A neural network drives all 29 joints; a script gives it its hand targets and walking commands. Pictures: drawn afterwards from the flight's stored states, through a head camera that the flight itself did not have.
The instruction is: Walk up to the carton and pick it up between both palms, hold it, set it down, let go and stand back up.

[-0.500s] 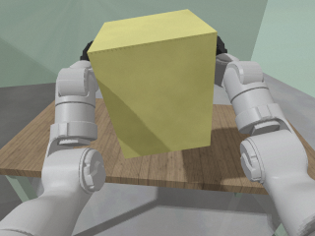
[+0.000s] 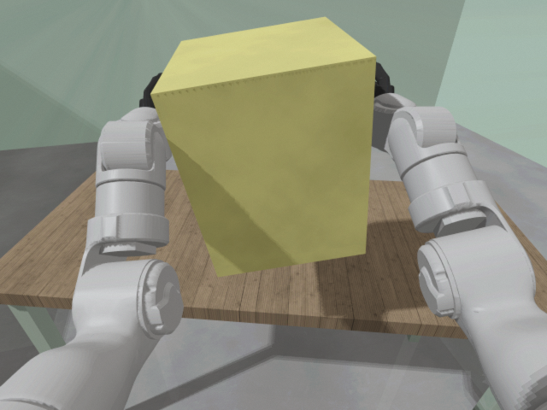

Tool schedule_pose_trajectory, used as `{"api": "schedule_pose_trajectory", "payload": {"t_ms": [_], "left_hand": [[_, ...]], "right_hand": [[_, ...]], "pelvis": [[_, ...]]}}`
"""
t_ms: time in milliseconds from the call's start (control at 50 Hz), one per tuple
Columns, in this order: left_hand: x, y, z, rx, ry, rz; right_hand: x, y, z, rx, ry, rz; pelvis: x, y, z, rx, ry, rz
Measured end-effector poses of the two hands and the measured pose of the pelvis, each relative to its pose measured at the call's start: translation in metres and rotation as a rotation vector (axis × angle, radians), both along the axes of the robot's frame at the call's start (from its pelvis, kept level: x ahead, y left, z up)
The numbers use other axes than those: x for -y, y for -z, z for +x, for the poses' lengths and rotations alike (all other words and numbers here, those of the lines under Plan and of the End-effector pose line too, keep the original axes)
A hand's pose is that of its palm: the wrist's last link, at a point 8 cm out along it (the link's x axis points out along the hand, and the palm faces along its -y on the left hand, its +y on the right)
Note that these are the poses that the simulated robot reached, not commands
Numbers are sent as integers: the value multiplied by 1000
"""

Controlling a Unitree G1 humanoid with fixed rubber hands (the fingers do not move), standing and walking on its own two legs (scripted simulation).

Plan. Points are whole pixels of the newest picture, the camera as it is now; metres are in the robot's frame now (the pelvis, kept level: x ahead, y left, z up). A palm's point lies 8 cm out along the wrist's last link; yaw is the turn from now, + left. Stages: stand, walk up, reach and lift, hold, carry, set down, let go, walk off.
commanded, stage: hold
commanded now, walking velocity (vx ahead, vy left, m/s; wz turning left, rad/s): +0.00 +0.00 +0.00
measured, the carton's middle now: (272, 145) +0.36 -0.02 +0.29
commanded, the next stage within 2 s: none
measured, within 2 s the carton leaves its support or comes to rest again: neither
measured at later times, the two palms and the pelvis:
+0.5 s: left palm (152, 123) +0.37 +0.14 +0.32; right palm (376, 110) +0.36 -0.16 +0.33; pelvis +0.00 +0.00 +0.00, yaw +0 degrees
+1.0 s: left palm (151, 120) +0.37 +0.14 +0.32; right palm (377, 109) +0.36 -0.16 +0.34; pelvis +0.00 +0.00 +0.00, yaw +0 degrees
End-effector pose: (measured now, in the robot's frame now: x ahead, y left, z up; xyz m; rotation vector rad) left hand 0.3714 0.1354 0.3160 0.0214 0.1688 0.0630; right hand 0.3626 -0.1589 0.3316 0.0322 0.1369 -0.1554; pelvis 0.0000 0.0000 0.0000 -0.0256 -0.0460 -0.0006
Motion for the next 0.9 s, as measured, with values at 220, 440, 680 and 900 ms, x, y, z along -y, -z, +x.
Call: {"api": "schedule_pose_trajectory", "payload": {"t_ms": [220, 440, 680, 900], "left_hand": [[-3, 0, -1, 4, -5, -1], [-3, -3, 0, 9, -2, 1], [0, -1, -2, 9, -1, 0], [-1, -5, -3, 9, -4, -2]], "right_hand": [[-3, 1, 1, 2, -4, 4], [-3, -2, 0, 6, 0, 7], [0, 0, -2, 4, 2, 4], [-1, -2, -3, 3, 0, 7]], "pelvis": [[-2, 0, 0, -1, -1, -1], [-3, 0, 1, 0, -1, -1], [-3, 0, 1, 5, 1, -1], [-2, 0, -1, -1, 1, -1]]}}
